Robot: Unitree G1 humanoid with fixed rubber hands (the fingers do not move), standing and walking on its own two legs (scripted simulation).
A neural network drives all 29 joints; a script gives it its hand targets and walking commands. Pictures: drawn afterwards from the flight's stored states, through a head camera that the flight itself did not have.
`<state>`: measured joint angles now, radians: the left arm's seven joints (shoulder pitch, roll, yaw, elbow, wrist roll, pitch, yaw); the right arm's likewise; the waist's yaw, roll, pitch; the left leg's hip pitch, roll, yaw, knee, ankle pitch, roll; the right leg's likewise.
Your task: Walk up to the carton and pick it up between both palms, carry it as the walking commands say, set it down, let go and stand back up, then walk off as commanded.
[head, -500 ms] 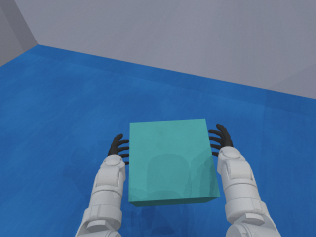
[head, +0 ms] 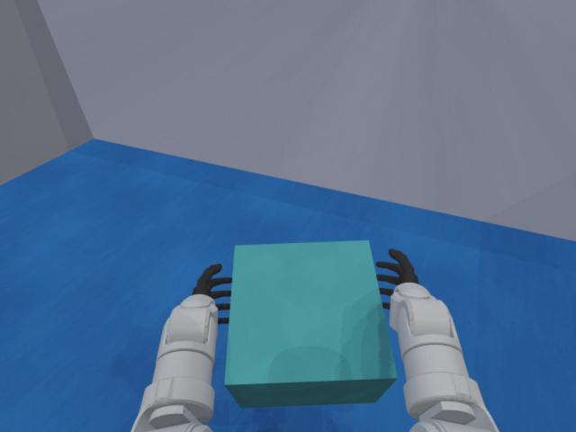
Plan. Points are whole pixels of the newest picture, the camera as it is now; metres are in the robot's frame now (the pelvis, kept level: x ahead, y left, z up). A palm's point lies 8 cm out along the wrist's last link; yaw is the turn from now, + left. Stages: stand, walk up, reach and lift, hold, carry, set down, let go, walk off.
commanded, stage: reach and lift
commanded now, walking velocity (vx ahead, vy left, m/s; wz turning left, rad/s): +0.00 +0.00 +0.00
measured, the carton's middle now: (304, 324) +0.32 -0.01 -0.02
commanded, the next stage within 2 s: hold in 0.84 s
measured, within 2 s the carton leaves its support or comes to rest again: neither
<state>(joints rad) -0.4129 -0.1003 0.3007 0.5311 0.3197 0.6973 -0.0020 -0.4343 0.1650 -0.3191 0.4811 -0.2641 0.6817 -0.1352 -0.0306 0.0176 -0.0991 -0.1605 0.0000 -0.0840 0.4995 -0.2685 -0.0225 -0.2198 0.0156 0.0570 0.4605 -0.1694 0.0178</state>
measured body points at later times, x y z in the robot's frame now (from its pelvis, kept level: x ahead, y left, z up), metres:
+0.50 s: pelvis +0.03 +0.01 +0.01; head -0.05 +0.00 +0.45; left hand +0.33 +0.14 +0.05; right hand +0.33 -0.17 +0.06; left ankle +0.01 +0.14 -0.74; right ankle +0.06 -0.13 -0.74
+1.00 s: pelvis +0.02 +0.00 +0.01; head -0.05 -0.01 +0.45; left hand +0.31 +0.15 +0.05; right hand +0.32 -0.16 +0.06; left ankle +0.01 +0.14 -0.74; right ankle +0.06 -0.13 -0.74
